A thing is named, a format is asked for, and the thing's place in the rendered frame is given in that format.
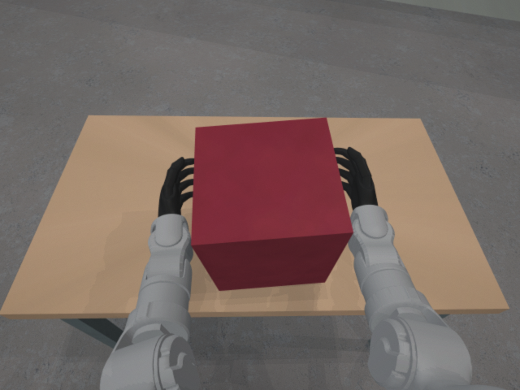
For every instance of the robot left hand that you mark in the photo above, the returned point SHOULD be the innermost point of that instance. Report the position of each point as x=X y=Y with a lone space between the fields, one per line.
x=171 y=199

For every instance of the right robot upper arm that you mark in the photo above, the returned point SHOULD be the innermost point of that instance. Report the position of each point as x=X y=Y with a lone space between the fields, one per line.
x=407 y=354

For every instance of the left robot forearm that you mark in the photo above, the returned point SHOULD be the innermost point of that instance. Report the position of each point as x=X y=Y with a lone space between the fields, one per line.
x=163 y=300

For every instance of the table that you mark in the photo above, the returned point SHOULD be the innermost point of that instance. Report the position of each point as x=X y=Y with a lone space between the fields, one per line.
x=87 y=258

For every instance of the left robot upper arm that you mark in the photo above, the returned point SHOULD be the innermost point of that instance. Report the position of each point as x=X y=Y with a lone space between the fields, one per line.
x=164 y=362

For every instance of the right robot forearm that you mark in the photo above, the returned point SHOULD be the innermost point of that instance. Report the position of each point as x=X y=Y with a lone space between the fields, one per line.
x=383 y=279

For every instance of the carton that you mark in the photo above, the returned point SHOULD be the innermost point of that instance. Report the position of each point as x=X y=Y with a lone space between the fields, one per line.
x=269 y=207

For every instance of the robot right hand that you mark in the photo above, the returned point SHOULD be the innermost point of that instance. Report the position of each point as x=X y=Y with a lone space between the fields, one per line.
x=360 y=186

